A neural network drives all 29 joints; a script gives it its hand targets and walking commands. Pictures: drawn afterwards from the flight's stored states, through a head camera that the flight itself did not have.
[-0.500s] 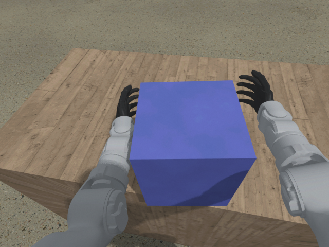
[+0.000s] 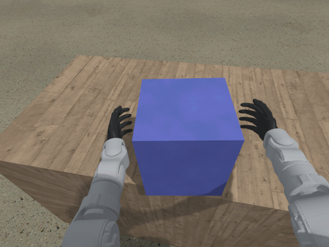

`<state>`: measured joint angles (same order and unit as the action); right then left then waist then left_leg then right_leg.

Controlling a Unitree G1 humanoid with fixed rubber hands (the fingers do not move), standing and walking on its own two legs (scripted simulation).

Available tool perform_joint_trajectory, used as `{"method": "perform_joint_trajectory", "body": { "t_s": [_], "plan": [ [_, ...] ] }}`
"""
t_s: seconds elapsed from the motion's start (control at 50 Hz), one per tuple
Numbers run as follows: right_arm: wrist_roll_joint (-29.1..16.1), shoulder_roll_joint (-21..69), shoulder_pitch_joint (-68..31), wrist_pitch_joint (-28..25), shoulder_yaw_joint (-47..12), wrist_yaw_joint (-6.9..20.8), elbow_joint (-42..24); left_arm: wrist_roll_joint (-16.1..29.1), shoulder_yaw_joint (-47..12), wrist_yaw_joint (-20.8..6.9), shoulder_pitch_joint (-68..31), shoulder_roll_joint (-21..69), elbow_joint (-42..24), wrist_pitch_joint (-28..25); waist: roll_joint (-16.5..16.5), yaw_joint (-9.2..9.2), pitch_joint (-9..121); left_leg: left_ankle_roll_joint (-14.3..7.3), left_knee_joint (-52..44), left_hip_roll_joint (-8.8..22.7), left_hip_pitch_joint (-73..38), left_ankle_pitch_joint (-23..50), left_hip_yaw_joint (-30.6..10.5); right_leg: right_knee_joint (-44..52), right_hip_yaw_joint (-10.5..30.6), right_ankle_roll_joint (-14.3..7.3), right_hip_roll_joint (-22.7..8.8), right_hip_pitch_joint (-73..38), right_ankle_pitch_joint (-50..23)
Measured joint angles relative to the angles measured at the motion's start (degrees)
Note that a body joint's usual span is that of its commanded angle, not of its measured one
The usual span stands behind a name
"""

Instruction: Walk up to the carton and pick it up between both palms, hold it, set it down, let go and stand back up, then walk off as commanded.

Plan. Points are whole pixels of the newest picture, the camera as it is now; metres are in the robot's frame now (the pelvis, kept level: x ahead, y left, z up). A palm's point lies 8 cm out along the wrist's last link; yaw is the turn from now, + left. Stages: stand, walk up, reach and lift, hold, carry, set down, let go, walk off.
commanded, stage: set down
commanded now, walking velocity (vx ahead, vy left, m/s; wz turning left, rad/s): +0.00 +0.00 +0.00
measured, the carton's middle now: (183, 139) +0.38 +0.02 +0.05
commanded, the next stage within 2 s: none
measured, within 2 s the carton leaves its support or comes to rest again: neither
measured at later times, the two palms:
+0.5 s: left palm (102, 155) +0.30 +0.22 +0.07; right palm (276, 156) +0.35 -0.21 +0.06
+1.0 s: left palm (95, 177) +0.24 +0.21 +0.07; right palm (294, 188) +0.27 -0.23 +0.05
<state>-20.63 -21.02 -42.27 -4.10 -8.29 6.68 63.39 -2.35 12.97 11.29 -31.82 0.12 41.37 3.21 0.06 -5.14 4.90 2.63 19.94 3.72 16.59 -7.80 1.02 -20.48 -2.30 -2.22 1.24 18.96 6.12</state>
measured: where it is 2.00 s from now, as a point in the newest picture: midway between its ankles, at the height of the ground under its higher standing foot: outside the picture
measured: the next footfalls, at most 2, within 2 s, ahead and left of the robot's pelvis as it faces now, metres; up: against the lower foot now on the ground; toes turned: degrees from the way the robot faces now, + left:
none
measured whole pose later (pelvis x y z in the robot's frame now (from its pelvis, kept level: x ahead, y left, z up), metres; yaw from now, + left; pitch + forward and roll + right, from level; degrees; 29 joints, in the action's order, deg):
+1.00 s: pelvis +0.01 +0.01 +0.00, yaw +0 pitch +0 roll +0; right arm -20.8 -24.7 1.7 -2.9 -1.3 11.4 21.1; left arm -2.4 4.0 11.2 7.1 0.1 -5.2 14.9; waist 0.8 -2.7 4.0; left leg 1.9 19.9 3.7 11.1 -9.3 1.0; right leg -18.3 -2.2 -2.0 1.3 12.4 6.5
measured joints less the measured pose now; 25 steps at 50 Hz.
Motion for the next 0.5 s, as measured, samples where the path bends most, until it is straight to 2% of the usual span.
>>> {"method": "perform_joint_trajectory", "body": {
  "t_s": [0.1,0.18,0.32,0.5],
  "plan": [
    [0.68,-0.01,3.59,0.26,0.01,0.12,-4.03,-0.01,-0.59,-0.24,2.82,-0.01,-6.66,2.19,0.09,-0.01,0.09,-0.01,0.0,0.01,-0.15,-0.02,0.0,-0.3,0.01,-0.11,0.02,-0.02,0.27],
    [1.17,-0.14,8.31,0.33,0.0,0.12,-6.78,0.0,-0.71,-1.46,5.69,-0.01,-9.88,4.02,0.09,0.0,0.05,0.01,0.0,0.01,-0.24,-0.19,0.01,0.09,0.01,-0.11,0.03,-0.3,0.27],
    [1.91,-1.02,19.77,-1.98,2.1,0.53,-19.3,-0.01,-2.33,-2.32,16.07,-0.01,-21.54,5.55,0.09,0.02,0.06,0.1,0.0,0.01,-1.02,-0.81,0.0,1.3,0.02,-0.11,0.04,-1.68,0.25],
    [0.96,-2.95,24.78,-0.79,3.39,2.92,-24.34,-0.01,-5.3,-2.58,22.69,0.0,-29.72,8.27,0.29,0.91,-0.14,-0.2,0.0,-0.01,-2.44,-1.2,0.0,2.59,0.02,-0.01,0.05,-3.72,-0.02]
  ]
}}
